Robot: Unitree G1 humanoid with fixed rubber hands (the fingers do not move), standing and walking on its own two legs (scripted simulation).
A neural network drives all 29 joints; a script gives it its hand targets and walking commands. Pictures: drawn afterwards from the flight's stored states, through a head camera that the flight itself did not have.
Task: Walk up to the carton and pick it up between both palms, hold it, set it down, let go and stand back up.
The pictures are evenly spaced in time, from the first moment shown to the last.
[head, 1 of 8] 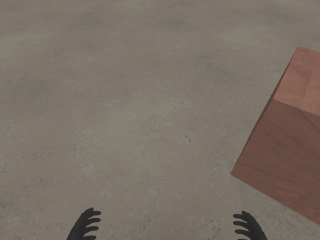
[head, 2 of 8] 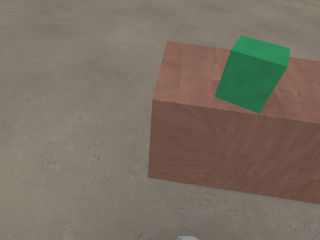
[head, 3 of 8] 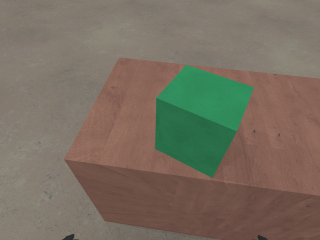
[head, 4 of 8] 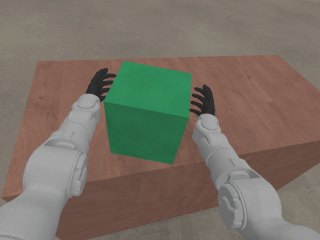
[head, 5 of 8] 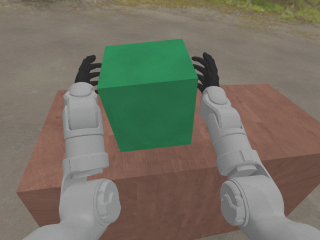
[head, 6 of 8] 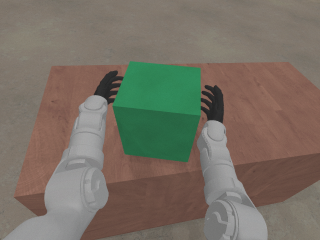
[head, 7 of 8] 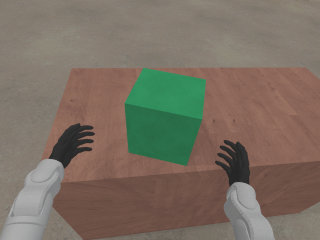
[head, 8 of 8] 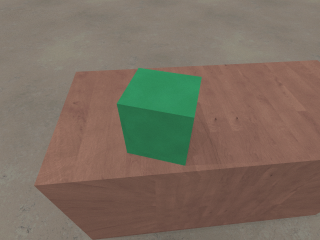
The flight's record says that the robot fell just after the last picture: no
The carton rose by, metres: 0.20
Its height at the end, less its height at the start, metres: +0.00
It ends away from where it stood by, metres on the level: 0.01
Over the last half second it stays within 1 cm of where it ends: yes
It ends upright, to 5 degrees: yes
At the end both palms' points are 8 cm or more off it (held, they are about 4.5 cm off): yes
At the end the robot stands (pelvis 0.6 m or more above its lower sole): yes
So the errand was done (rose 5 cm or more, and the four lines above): yes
